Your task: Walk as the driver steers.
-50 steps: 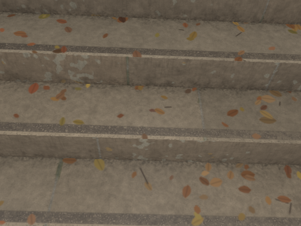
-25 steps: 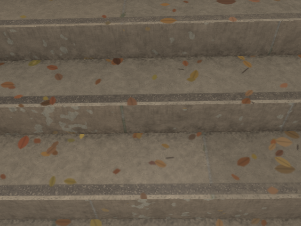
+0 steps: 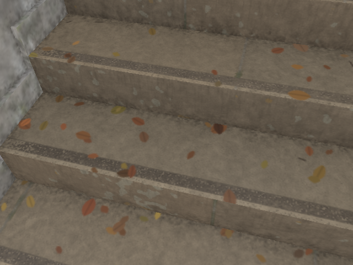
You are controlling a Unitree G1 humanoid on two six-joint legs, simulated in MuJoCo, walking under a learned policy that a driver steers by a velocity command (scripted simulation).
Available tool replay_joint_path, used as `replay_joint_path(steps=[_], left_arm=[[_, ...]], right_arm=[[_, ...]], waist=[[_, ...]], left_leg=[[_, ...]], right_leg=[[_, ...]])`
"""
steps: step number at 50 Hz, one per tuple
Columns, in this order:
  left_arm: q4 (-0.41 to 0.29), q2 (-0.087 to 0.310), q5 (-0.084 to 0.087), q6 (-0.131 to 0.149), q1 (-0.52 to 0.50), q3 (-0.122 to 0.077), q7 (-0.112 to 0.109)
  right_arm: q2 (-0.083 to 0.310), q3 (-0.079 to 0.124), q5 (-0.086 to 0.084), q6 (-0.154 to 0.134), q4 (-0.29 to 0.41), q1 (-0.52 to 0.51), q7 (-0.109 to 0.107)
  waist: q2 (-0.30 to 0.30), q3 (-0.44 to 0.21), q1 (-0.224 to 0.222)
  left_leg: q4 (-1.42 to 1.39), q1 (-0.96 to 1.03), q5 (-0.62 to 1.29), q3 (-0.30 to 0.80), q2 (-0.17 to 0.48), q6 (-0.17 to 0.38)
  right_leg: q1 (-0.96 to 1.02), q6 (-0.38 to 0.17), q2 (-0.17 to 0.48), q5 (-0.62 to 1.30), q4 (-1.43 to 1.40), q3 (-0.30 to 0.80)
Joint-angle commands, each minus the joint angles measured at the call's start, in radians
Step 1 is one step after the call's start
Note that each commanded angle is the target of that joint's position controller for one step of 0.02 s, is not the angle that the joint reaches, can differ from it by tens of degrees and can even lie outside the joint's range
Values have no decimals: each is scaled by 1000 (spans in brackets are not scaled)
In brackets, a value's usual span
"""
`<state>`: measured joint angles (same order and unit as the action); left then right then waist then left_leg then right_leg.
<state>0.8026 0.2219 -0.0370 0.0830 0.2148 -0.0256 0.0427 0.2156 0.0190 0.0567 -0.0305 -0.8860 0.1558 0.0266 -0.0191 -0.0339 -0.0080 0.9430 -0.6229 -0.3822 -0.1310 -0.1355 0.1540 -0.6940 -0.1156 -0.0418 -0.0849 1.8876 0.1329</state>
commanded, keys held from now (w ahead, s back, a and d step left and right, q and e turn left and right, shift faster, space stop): q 0.34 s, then e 0.66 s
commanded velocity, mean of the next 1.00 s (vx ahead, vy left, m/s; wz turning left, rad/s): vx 0.06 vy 0.00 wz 0.06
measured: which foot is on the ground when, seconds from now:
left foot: down 0.00-0.50, up 0.52-1.00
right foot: up 0.00-0.44, down 0.46-1.00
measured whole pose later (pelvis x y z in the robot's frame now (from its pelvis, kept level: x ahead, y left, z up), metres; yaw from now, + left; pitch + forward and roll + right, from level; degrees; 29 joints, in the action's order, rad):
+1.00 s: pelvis +0.28 +0.00 +0.21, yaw +2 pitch +4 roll +1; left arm 0.72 0.23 -0.01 0.11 0.28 -0.02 0.04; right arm 0.24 0.04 0.04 -0.06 -0.69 0.07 -0.02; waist -0.01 -0.07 -0.09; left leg 0.83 -0.57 -0.34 0.04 -0.01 -0.09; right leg -0.45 -0.05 -0.12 -0.30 0.70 0.16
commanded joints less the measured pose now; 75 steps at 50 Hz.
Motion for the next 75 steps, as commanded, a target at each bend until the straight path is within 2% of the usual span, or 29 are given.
replay_joint_path(steps=[1,4,8,12,17,19,21,23,24,25,26,27,29,31,33,37,43,47,50,52,53,54,55,58,59,64,68,72,75], left_arm=[[-132,0,1,11,17,25,7],[-170,31,51,14,-81,33,-17],[-211,21,30,-14,-173,65,-15],[-256,36,23,-56,-305,49,-55],[-257,-15,-9,-68,-369,49,-49],[-276,-11,-16,-70,-349,42,-29],[-290,-14,12,-109,-316,47,1],[-196,69,37,-106,-155,24,4],[-97,121,23,-109,21,11,0],[-28,42,20,-105,252,11,-76],[11,23,9,-112,117,16,-119],[-114,144,-57,-64,73,-1,-43],[-10,81,-51,-27,2,-6,6],[41,-27,1,11,-68,25,-9],[-2,-62,15,27,-155,41,-31],[-24,87,-20,28,-3,2,-42],[-103,112,19,32,57,-4,-18],[-145,141,42,42,31,-25,-16],[-189,129,31,31,-81,-18,0],[-147,86,43,3,34,-13,8],[-189,5,19,1,108,4,9],[-179,107,-1,-5,63,-21,-2],[-158,152,-4,-8,65,-36,-15],[-158,115,5,-18,-34,-31,-66],[-176,90,2,-12,-69,-20,-62],[-154,84,14,7,-120,-6,-26],[-148,102,-2,-8,-82,-2,25],[-206,63,12,-22,-95,25,58],[-198,96,23,-2,-32,-8,45]], right_arm=[[-9,-14,43,-40,-124,187,58],[68,-4,60,-82,-60,163,46],[126,-15,80,-78,-77,330,37],[160,-14,21,-99,-55,438,45],[137,-23,4,-102,-34,503,39],[153,-12,-45,-114,56,354,34],[269,25,-61,-112,82,254,42],[275,54,-88,-102,69,220,70],[150,35,-16,-84,30,391,92],[166,62,-113,-50,39,410,-2],[74,44,-81,-7,49,348,-29],[117,55,-78,9,151,142,32],[132,52,-38,2,138,118,22],[68,2,14,-17,156,64,-1],[72,-7,8,-22,151,40,-23],[139,5,-4,-28,192,-89,-23],[122,31,-7,-34,228,-181,-72],[71,30,-2,-42,272,-192,-54],[64,38,-38,-61,303,-124,-28],[72,48,-37,-76,307,-88,-27],[193,71,-47,-83,349,-149,-41],[224,100,-10,-80,341,-56,-52],[224,103,-3,-90,335,-57,-60],[17,10,-13,-76,350,-125,-50],[13,4,-16,-63,353,-115,-59],[97,17,-7,-45,327,23,-67],[137,19,1,-68,363,-136,-59],[197,56,6,-81,312,-74,-71],[185,63,-8,-82,260,-74,-62]], waist=[[-13,-8,-54],[126,-65,-90],[-9,-64,-51],[137,-39,-12],[129,-22,15],[123,-63,-57],[232,-93,-107],[169,-151,-112],[-49,-390,-10],[-47,-392,-116],[-203,-252,-26],[-304,-61,-154],[17,-70,-48],[117,-99,31],[18,-125,51],[3,-113,-33],[-55,-58,-78],[-111,-14,-75],[-96,-11,9],[-37,-71,18],[187,-147,-50],[170,-193,35],[30,-171,26],[85,-95,0],[81,-111,-4],[138,-119,55],[107,-119,-22],[133,-78,29],[109,-73,15]], left_leg=[[-475,311,570,482,269,24],[-523,196,623,325,171,-57],[-499,235,441,394,160,-63],[-510,411,618,590,264,1],[-480,705,890,626,341,76],[-550,449,1262,463,293,53],[-617,323,1672,425,340,98],[-396,597,1952,360,330,55],[-202,437,1691,376,236,-31],[105,391,844,203,107,-127],[365,276,185,260,23,-157],[796,-130,173,515,-72,-143],[890,-364,311,526,-41,-72],[724,-350,253,391,94,-55],[634,-224,210,319,146,-112],[567,-315,234,282,146,-219],[293,-292,84,237,172,-292],[-75,-24,-49,121,112,-275],[-345,202,129,155,126,-209],[-534,420,352,209,214,-126],[-518,601,587,538,438,161],[-579,673,488,794,574,310],[-589,633,400,795,598,291],[-616,442,177,413,401,111],[-618,455,220,346,377,101],[-651,529,226,248,412,135],[-642,389,413,80,406,99],[-583,478,458,99,491,91],[-506,481,307,85,501,49]], right_leg=[[-523,-94,-3,-1,190,109],[-483,-22,32,-102,248,-77],[-662,55,37,-23,231,-102],[-819,150,59,-188,165,-172],[-862,165,81,-288,-20,-156],[-359,143,45,-302,-320,-309],[24,143,-18,-182,-507,-334],[71,90,-75,-181,-925,-314],[419,-104,13,349,-902,47],[538,-236,243,237,-1094,374],[332,-275,257,205,-1368,681],[267,-270,241,-122,-1447,769],[306,-232,207,-161,-1357,537],[245,-153,108,-160,-1326,272],[130,-78,46,-175,-1383,164],[199,-118,79,-202,-1439,222],[322,-135,159,-414,-1492,389],[257,-107,104,-451,-1481,340],[238,-117,134,-269,-1397,397],[238,-67,79,-304,-1261,397],[-7,76,-81,-375,-1088,178],[-159,192,-85,-573,-725,118],[-233,232,-52,-499,-462,113],[-285,201,-37,-245,-263,81],[-288,194,-24,-240,-280,38],[-323,229,5,-199,-377,-23],[-51,197,81,-186,-560,-128],[104,151,127,-266,-993,-119],[269,60,57,-58,-1354,-190]])
Next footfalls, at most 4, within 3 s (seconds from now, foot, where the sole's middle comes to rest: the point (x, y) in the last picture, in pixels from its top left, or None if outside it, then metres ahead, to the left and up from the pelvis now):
0.46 right None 0.36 -0.09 -0.54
1.04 left None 0.39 0.13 -0.54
1.52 right None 0.35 -0.12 -0.54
1.96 left None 0.42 0.10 -0.54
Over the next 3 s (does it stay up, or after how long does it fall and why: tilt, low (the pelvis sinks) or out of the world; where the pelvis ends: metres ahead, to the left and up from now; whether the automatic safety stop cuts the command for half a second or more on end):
stays up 0.43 -0.04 0.23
